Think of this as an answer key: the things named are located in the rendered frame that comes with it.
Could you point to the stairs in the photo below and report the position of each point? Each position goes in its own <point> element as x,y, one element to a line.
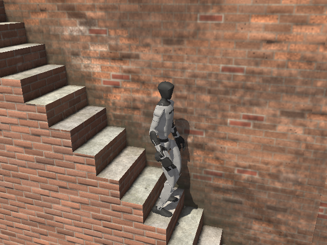
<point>66,177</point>

